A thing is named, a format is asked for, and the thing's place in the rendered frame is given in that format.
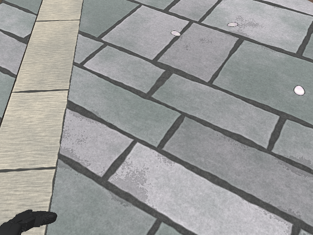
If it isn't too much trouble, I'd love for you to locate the left robot hand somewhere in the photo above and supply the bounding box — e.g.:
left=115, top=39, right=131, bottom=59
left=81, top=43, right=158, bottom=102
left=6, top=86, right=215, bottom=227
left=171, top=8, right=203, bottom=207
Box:
left=0, top=210, right=57, bottom=235

